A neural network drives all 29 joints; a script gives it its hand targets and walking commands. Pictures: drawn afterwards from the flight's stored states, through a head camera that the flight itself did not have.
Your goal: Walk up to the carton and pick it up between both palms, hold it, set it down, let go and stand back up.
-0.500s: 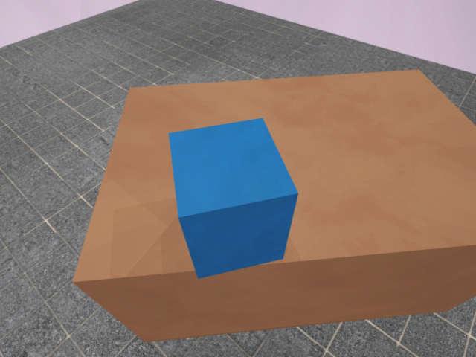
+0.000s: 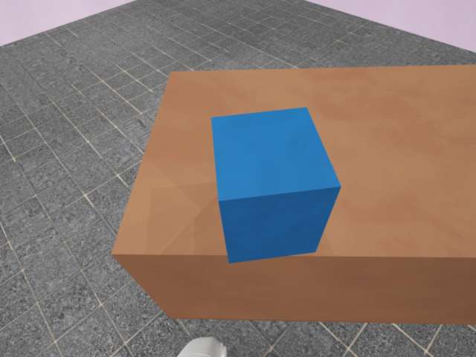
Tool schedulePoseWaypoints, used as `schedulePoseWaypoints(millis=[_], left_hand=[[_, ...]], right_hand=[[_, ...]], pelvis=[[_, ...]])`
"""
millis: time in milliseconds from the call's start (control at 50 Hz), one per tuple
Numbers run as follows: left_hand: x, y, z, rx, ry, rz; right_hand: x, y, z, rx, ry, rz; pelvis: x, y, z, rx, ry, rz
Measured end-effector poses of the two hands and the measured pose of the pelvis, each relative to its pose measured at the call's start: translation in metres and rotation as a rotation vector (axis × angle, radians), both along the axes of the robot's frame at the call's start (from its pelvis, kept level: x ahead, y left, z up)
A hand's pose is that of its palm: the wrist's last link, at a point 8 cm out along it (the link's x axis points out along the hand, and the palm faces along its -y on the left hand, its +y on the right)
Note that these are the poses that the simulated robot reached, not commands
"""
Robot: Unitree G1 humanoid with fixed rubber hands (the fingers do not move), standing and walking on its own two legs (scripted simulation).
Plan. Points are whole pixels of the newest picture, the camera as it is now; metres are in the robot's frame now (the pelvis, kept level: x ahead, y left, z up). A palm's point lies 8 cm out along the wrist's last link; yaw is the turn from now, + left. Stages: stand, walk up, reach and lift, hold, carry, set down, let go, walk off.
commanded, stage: walk up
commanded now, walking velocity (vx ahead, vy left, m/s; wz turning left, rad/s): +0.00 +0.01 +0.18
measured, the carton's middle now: (266, 188) +0.44 -0.03 -0.03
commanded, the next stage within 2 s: stand in 1.82 s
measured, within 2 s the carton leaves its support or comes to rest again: neither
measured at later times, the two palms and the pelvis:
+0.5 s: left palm out of the picture -0.01 +0.29 -0.15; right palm out of the picture +0.00 -0.16 -0.11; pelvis +0.00 +0.06 +0.01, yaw +0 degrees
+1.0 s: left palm out of the picture +0.01 +0.16 -0.10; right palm out of the picture -0.05 -0.28 -0.16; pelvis -0.01 -0.06 +0.01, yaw +2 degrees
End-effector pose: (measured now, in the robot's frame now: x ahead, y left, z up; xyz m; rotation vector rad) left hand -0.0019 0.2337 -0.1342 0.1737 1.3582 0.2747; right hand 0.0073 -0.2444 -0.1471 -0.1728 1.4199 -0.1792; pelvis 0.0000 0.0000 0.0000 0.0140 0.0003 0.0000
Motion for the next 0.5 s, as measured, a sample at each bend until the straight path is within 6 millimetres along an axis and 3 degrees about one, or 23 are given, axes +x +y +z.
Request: schedulePoseWaypoints(millis=[100, 160, 200, 240, 380, 500], left_hand=[[-0.004, 0.038, -0.015, -0.01, 0.019, -0.002], [-0.003, 0.058, -0.032, -0.041, 0.012, 0.006], [-0.005, 0.063, -0.031, -0.065, 0.025, 0.006], [-0.007, 0.063, -0.025, -0.096, 0.046, 0.005], [-0.014, 0.061, -0.016, -0.146, 0.1, -0.015], [-0.006, 0.06, -0.016, -0.134, 0.115, -0.058]], right_hand=[[0.041, 0.021, 0.009, -0.04, -0.153, 0.027], [0.05, 0.047, 0.011, -0.055, -0.186, 0.053], [0.05, 0.065, 0.019, -0.042, -0.199, 0.062], [0.047, 0.079, 0.028, -0.041, -0.203, 0.051], [0.028, 0.091, 0.039, -0.049, -0.167, 0.041], [-0.012, 0.085, 0.038, -0.051, -0.098, -0.02]], pelvis=[[0.001, 0.027, -0.008, -0.035, 0.009, 0.027], [0.001, 0.043, -0.015, -0.024, -0.004, 0.034], [0.003, 0.051, -0.009, -0.041, -0.004, 0.017], [0.005, 0.057, 0.0, -0.064, 0.0, 0.025], [0.004, 0.069, 0.012, -0.072, 0.013, 0.013], [0.0, 0.058, 0.012, -0.071, 0.025, -0.003]])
